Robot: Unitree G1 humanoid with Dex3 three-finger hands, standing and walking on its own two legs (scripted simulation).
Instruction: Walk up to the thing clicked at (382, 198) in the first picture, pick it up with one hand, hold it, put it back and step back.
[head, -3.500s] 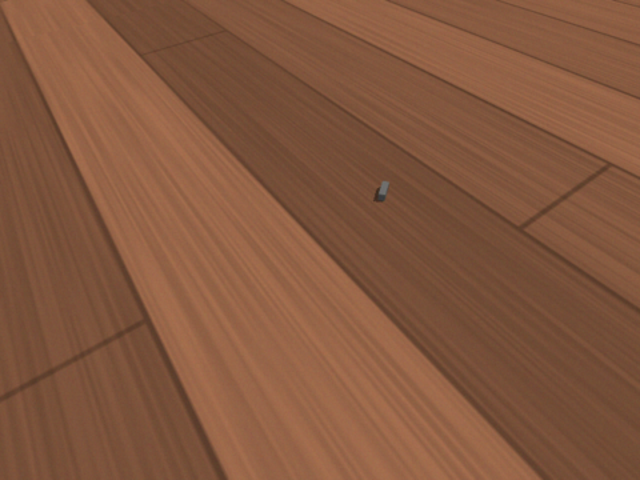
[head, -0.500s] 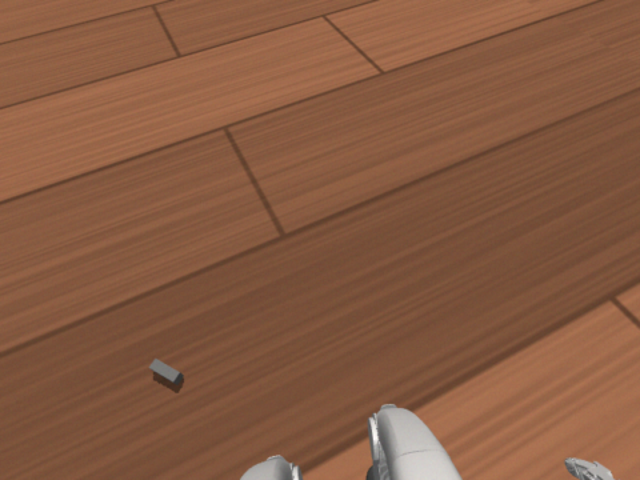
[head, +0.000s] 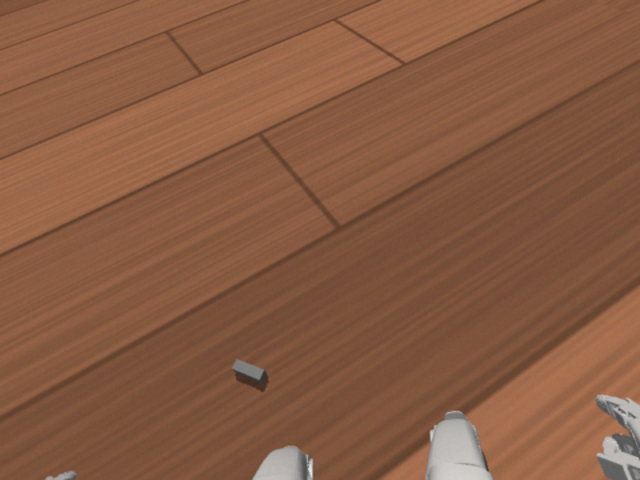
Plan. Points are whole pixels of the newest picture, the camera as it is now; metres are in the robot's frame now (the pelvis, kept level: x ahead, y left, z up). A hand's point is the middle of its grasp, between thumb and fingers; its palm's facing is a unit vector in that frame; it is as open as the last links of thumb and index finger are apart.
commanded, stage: walk up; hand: left
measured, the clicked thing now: (249, 371) +0.47 +0.34 -0.68
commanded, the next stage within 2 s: none
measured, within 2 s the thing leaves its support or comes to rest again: neither
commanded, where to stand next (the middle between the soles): +0.01 +0.24 m, yaw -21 degrees
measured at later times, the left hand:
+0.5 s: hand out of the picture +0.06 +0.49 -0.08, palm faces -0.14 -0.80 -0.59, open 7.4 cm
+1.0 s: hand out of the picture +0.07 +0.60 -0.10, palm faces -0.37 -0.87 -0.34, open 7.4 cm
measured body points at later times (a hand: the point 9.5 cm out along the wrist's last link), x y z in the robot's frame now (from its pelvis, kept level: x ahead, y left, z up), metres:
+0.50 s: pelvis -0.08 +0.21 +0.03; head -0.03 +0.17 +0.47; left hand +0.06 +0.53 -0.04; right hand -0.05 -0.12 -0.09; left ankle -0.04 +0.32 -0.58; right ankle -0.02 +0.06 -0.66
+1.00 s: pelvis -0.08 +0.35 +0.06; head -0.04 +0.38 +0.51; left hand +0.09 +0.65 -0.08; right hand -0.25 +0.05 -0.02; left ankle -0.09 +0.50 -0.66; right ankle -0.08 +0.17 -0.59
